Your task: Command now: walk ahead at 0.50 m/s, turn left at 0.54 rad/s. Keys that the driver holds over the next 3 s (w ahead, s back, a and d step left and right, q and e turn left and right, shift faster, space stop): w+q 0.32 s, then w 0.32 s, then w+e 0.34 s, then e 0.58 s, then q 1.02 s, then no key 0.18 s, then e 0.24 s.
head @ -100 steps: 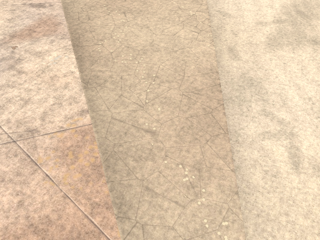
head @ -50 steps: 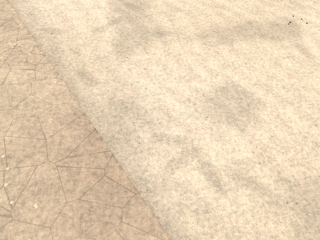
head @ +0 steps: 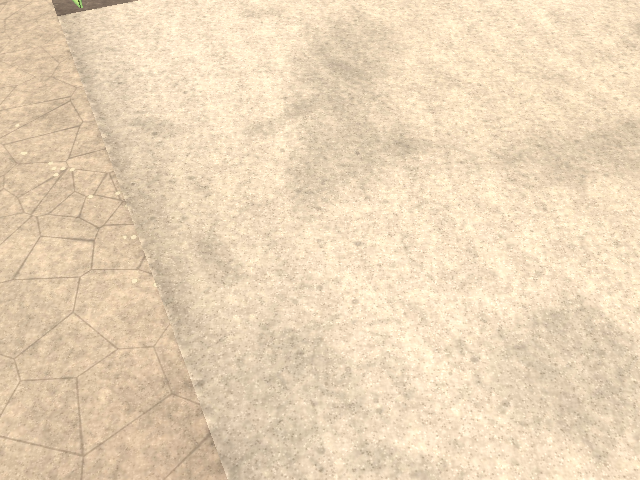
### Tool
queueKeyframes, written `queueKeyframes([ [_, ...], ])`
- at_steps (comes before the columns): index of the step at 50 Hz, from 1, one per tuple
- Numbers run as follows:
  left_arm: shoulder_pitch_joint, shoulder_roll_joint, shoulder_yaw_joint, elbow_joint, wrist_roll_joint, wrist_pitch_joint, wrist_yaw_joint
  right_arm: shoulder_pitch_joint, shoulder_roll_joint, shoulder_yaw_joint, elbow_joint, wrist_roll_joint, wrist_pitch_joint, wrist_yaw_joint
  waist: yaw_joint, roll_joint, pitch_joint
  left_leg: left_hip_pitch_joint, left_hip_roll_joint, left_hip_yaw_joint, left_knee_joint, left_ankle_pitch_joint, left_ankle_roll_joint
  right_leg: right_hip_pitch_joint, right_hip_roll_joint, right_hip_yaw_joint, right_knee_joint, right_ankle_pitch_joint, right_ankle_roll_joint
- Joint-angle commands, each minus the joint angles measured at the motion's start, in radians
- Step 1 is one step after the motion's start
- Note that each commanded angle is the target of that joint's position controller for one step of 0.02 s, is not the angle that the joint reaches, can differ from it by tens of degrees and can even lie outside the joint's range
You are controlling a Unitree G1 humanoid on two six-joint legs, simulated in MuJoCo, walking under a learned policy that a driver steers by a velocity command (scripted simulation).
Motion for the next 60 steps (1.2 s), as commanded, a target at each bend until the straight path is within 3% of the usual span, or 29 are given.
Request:
queueKeyframes([
  [1, -0.159, 0.018, 0.002, -0.182, 0.036, -0.015, 0.044, 0.121, 0.034, 0.047, 0.023, 0.005, -0.016, -0.010, 0.001, 0.051, 0.006, 0.151, 0.217, -0.459, -0.286, -0.080, 0.221, -0.401, -0.039, 0.147, -0.090, 0.142, -0.062],
  [2, -0.114, -0.011, -0.005, -0.172, 0.042, -0.004, 0.057, 0.052, 0.030, 0.056, -0.003, 0.007, -0.011, -0.008, 0.046, 0.057, 0.016, -0.023, 0.191, -0.441, -0.297, -0.093, 0.221, -0.300, -0.034, 0.137, -0.128, 0.139, -0.044],
  [6, -0.060, 0.023, -0.005, -0.221, -0.029, 0.014, 0.070, -0.030, -0.086, 0.035, -0.069, -0.012, -0.032, -0.004, 0.095, 0.017, -0.014, -0.352, 0.076, -0.278, -0.191, -0.034, 0.166, -0.021, 0.012, 0.026, -0.376, 0.463, 0.048],
  [7, -0.198, 0.067, 0.026, -0.259, -0.141, 0.010, 0.089, 0.003, -0.167, -0.015, -0.036, 0.106, 0.003, -0.067, 0.081, 0.078, 0.051, -0.385, 0.108, -0.351, -0.224, 0.145, 0.197, -0.049, 0.052, 0.003, -0.410, 0.554, 0.069],
  [8, -0.232, 0.074, 0.022, -0.285, -0.146, 0.008, 0.093, 0.050, -0.152, -0.008, -0.038, 0.109, 0.016, -0.091, 0.057, 0.075, 0.022, -0.321, 0.118, -0.382, -0.153, 0.123, 0.185, -0.077, 0.044, 0.054, -0.456, 0.570, 0.076],
  [10, -0.279, 0.059, 0.022, -0.309, -0.116, 0.011, 0.081, 0.107, -0.108, -0.010, -0.040, 0.099, 0.038, -0.113, 0.012, 0.064, -0.022, -0.173, 0.107, -0.417, -0.043, -0.006, 0.153, -0.132, 0.028, 0.096, -0.603, 0.620, 0.070],
  [13, -0.296, 0.053, 0.039, -0.306, -0.119, 0.016, 0.057, 0.146, -0.071, -0.022, -0.044, 0.091, 0.075, -0.134, -0.020, 0.060, -0.021, -0.002, 0.099, -0.466, 0.109, -0.128, 0.122, -0.145, -0.034, 0.135, -0.813, 0.718, 0.052],
  [16, 0.032, 0.083, 0.083, -0.186, -0.105, 0.012, 0.050, 0.202, 0.021, -0.002, -0.035, 0.075, 0.088, -0.097, 0.089, -0.066, -0.125, -0.238, -0.026, -0.292, 0.601, -0.365, 0.040, 0.340, -0.095, 0.093, -0.713, 0.788, 0.049],
  [18, 0.239, 0.226, 0.110, -0.129, -0.100, 0.014, 0.035, 0.400, 0.032, 0.019, -0.058, 0.113, 0.059, -0.070, 0.059, -0.367, -0.291, -0.655, -0.038, -0.194, 1.334, -0.532, -0.051, 0.685, -0.394, 0.524, -0.591, 0.716, -0.188],
  [19, 0.226, 0.292, 0.135, -0.086, -0.120, 0.015, 0.037, 0.317, -0.018, 0.017, -0.101, 0.146, 0.041, -0.066, 0.063, -0.370, -0.263, -0.851, 0.022, -0.134, 1.436, -0.364, -0.068, 0.682, -0.489, 0.741, -0.767, 0.190, -0.359],
  [20, 0.154, 0.133, 0.098, -0.104, -0.100, 0.025, 0.060, 0.078, -0.056, 0.000, -0.123, 0.120, 0.048, -0.083, 0.117, -0.048, -0.133, -0.895, 0.051, -0.107, 1.452, -0.227, -0.065, 0.536, -0.426, 0.647, -0.873, -0.015, -0.320],
  [22, 0.015, 0.041, 0.042, -0.095, -0.078, 0.014, 0.075, -0.063, -0.018, 0.010, -0.184, 0.080, 0.064, -0.086, 0.070, 0.036, 0.003, -0.778, 0.087, -0.167, 1.365, -0.118, -0.076, 0.205, -0.356, 0.525, -0.876, 0.219, -0.287],
  [24, 0.010, -0.069, 0.003, -0.033, -0.077, 0.018, 0.062, -0.043, 0.063, 0.027, -0.204, 0.079, 0.073, -0.058, 0.002, -0.027, 0.045, -0.736, 0.096, -0.203, 1.298, -0.089, -0.037, 0.008, -0.228, 0.291, -0.835, 0.257, -0.186],
  [28, -0.019, 0.053, 0.021, -0.019, -0.076, 0.031, 0.080, -0.054, 0.073, 0.048, -0.263, 0.043, 0.065, -0.037, -0.065, -0.038, -0.004, -0.569, 0.188, -0.099, 0.901, 0.098, -0.087, -0.164, -0.150, 0.156, -0.902, 0.406, -0.167],
  [32, 0.117, 0.100, 0.049, 0.013, -0.129, 0.061, 0.114, -0.258, 0.096, 0.069, -0.323, 0.050, 0.042, -0.027, 0.041, -0.034, -0.021, -0.442, 0.238, -0.033, 0.466, 0.122, -0.101, 0.013, -0.194, 0.141, -0.939, 0.481, -0.160],
  [34, 0.152, 0.086, 0.041, -0.001, -0.093, 0.064, 0.077, -0.190, 0.059, 0.048, -0.303, 0.051, 0.028, -0.012, 0.008, -0.063, -0.049, -0.217, 0.131, 0.154, 0.572, -0.246, -0.042, -0.093, -0.160, 0.069, -0.818, 0.976, -0.186],
  [35, 0.146, 0.077, 0.045, -0.007, -0.129, 0.080, 0.097, -0.224, 0.039, 0.044, -0.331, 0.068, 0.028, -0.018, -0.004, -0.072, -0.070, -0.188, 0.151, -0.006, 0.268, -0.046, -0.032, 0.047, -0.158, 0.118, -0.739, 1.043, -0.120],
  [36, 0.199, 0.042, 0.031, 0.018, -0.096, 0.074, 0.084, -0.038, -0.029, 0.011, -0.277, 0.067, 0.010, -0.010, -0.072, -0.058, -0.227, 0.114, 0.176, -0.033, 0.357, -0.031, 0.019, -0.057, -0.120, 0.051, -0.469, 1.335, -0.095],
  [37, 0.156, 0.041, 0.036, -0.001, -0.103, 0.060, 0.069, 0.159, -0.100, -0.019, -0.213, 0.065, 0.006, -0.014, -0.152, -0.006, -0.352, 0.349, 0.299, -0.296, 0.207, -0.239, 0.083, -0.281, -0.051, 0.009, -0.182, 1.208, -0.047],
  [38, -0.011, 0.039, 0.050, -0.060, -0.118, 0.043, 0.069, 0.360, -0.170, -0.051, -0.125, 0.054, 0.014, -0.027, -0.242, 0.253, -0.372, 0.450, 0.416, -0.682, -0.185, -0.452, 0.168, -0.499, 0.099, 0.040, 0.161, 0.501, -0.023],
  [39, -0.044, 0.021, 0.062, -0.111, -0.146, 0.025, 0.072, 0.289, -0.141, -0.040, -0.102, 0.056, 0.002, -0.021, -0.180, 0.287, -0.219, 0.357, 0.517, -0.860, -0.350, -0.348, 0.186, -0.655, 0.109, 0.191, 0.284, 0.147, -0.070],
  [41, -0.101, -0.014, 0.061, -0.166, -0.149, 0.059, 0.080, 0.089, -0.032, -0.022, -0.080, 0.056, 0.002, 0.008, -0.055, 0.172, 0.012, 0.067, 0.502, -0.597, -0.250, -0.354, 0.095, -0.675, 0.042, 0.136, 0.294, 0.125, -0.118],
  [42, -0.058, 0.042, 0.085, -0.166, -0.132, 0.073, 0.088, 0.025, -0.007, -0.016, -0.078, 0.042, 0.007, -0.003, -0.001, 0.166, 0.022, -0.054, 0.465, -0.431, -0.222, -0.238, 0.070, -0.576, 0.008, 0.129, 0.204, 0.175, -0.108],
  [44, 0.040, 0.024, 0.095, -0.138, -0.131, 0.111, 0.085, -0.117, 0.033, -0.015, -0.071, 0.046, 0.018, -0.019, 0.094, 0.182, 0.058, -0.189, 0.417, -0.194, -0.203, -0.216, 0.008, -0.456, 0.003, 0.098, 0.089, 0.250, -0.068],
  [50, -0.189, 0.006, 0.076, -0.218, -0.098, 0.121, 0.040, -0.041, -0.087, -0.062, -0.026, 0.062, 0.021, -0.104, 0.025, 0.120, 0.004, -0.045, 0.430, 0.068, -0.169, -0.066, -0.025, -0.367, -0.040, -0.004, -0.352, 0.531, -0.014],
  [56, -0.231, 0.087, 0.101, -0.219, -0.123, 0.138, 0.029, -0.010, -0.121, -0.083, -0.019, 0.080, 0.064, -0.100, -0.035, 0.114, -0.023, 0.150, 0.473, 0.114, 0.089, 0.058, -0.100, -0.258, -0.042, -0.065, -0.599, 0.596, -0.001],
  [58, -0.005, 0.152, 0.138, -0.130, -0.104, 0.110, 0.036, -0.002, -0.126, -0.083, 0.025, 0.088, 0.071, -0.087, 0.091, 0.033, -0.081, 0.136, 0.375, 0.190, 0.448, 0.184, -0.144, 0.025, 0.049, -0.183, -0.799, 0.769, -0.046],
  [59, 0.075, 0.240, 0.155, -0.096, -0.073, 0.090, 0.037, 0.015, -0.101, -0.080, 0.024, 0.071, 0.060, -0.092, 0.127, -0.134, -0.064, -0.096, 0.268, 0.182, 0.836, -0.335, -0.181, 0.218, -0.028, -0.061, -0.764, 1.136, -0.108],
  [60, 0.048, 0.333, 0.149, -0.119, -0.028, 0.065, 0.036, 0.143, -0.028, -0.059, -0.003, 0.042, 0.036, -0.085, 0.025, -0.309, -0.140, -0.460, 0.205, 0.081, 1.186, -0.648, -0.230, 0.489, -0.187, 0.142, -0.454, 1.803, -0.208],
])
